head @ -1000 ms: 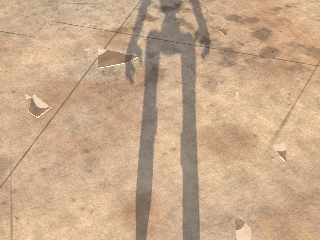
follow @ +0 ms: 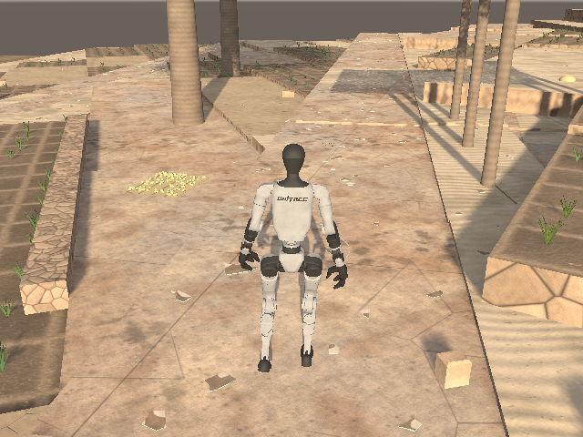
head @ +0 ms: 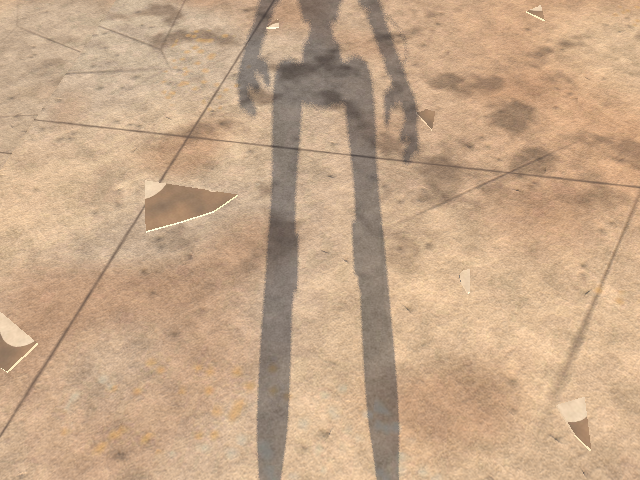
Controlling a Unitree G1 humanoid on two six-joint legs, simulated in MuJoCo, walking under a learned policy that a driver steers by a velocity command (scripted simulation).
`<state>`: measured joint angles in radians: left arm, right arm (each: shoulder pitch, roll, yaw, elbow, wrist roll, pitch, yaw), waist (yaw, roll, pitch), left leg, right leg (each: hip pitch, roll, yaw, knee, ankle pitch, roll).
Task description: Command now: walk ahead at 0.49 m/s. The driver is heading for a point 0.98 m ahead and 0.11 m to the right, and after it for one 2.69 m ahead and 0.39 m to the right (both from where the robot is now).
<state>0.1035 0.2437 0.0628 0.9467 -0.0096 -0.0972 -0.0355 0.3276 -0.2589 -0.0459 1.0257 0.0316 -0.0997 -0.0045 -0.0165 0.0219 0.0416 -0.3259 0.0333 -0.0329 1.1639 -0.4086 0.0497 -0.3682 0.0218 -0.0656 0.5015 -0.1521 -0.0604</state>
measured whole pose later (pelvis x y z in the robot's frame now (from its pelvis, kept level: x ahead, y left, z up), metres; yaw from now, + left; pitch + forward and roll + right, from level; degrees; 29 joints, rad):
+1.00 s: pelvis +0.42 +0.04 +0.00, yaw +0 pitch +0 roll +1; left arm 0.14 0.22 0.06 0.99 0.00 -0.01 0.02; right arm 0.17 -0.23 -0.02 1.01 -0.01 -0.03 -0.02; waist -0.01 0.01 0.00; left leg -0.19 -0.02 0.07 0.47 -0.29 0.02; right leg -0.32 -0.04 0.01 0.51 -0.19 0.02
